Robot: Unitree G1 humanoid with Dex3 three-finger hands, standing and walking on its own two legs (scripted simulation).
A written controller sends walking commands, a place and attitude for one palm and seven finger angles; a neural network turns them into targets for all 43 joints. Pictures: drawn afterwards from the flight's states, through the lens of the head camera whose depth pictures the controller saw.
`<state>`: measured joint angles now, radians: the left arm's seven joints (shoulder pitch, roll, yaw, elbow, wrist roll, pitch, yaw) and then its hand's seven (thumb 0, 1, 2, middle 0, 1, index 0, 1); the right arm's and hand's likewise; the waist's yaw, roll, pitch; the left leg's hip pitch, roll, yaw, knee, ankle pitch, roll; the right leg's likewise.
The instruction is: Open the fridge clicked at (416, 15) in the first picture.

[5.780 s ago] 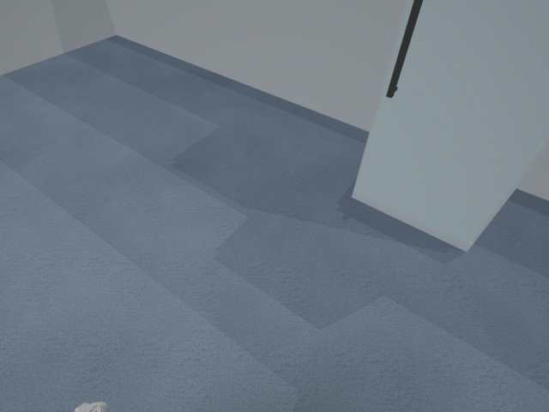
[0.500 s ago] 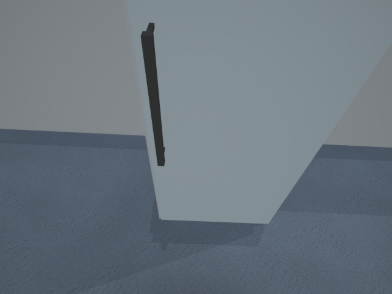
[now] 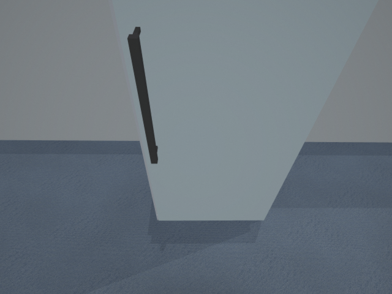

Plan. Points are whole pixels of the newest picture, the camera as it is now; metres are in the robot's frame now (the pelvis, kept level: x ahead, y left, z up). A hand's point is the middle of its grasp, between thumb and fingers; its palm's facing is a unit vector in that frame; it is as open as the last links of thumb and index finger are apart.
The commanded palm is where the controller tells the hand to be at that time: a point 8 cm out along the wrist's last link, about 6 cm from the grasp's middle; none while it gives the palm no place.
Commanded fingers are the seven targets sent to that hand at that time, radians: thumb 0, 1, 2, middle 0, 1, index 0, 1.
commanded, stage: come to a stop and stand still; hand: left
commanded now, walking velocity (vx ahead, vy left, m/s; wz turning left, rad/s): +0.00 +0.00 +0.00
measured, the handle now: (147, 108) +0.55 +0.16 +0.07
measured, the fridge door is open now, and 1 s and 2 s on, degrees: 0 0 0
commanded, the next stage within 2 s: look again from close up in 0.16 s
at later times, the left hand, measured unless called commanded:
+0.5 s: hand out of the picture +0.00 +0.18 -0.19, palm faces +0.06 -0.98 -0.19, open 7.4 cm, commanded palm none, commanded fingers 0.00 0.90 0.90 -0.20 -0.30 -0.20 -0.30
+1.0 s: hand out of the picture -0.04 +0.20 -0.18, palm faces +0.06 -0.98 -0.18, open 7.4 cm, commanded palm none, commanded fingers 0.00 0.90 0.90 -0.20 -0.30 -0.20 -0.30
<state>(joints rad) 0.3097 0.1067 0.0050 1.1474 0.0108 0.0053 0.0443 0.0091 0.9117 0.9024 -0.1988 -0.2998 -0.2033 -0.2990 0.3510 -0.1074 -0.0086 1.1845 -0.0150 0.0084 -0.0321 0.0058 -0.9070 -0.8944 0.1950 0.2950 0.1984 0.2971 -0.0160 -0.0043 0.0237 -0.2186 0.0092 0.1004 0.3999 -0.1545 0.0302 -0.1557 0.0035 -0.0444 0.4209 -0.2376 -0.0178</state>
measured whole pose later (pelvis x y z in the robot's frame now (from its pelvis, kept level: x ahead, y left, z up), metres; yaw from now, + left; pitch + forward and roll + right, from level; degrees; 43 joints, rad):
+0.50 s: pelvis +0.00 +0.01 -0.01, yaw +1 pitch -2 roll -1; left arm 0.34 0.14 0.00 1.05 0.02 -0.01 0.05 0.01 0.91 0.90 -0.20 -0.30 -0.20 -0.30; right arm 0.30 -0.16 0.00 1.03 -0.02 -0.01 -0.03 0.02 -0.93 -0.89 0.20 0.29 0.20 0.30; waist -0.01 0.00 -0.01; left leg -0.28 0.00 0.08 0.55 -0.23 0.05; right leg -0.19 -0.01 -0.06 0.53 -0.30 0.00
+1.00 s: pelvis -0.02 +0.02 +0.00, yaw +2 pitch -2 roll -1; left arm 0.37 0.17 0.00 1.04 0.03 0.00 0.04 0.01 0.91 0.90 -0.20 -0.30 -0.20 -0.30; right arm 0.30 -0.16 0.00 1.06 -0.02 -0.01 -0.01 0.01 -0.91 -0.89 0.20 0.30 0.20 0.30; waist 0.00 -0.02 -0.01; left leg -0.27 -0.02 0.08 0.46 -0.16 0.07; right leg -0.19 -0.03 -0.06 0.45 -0.23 0.01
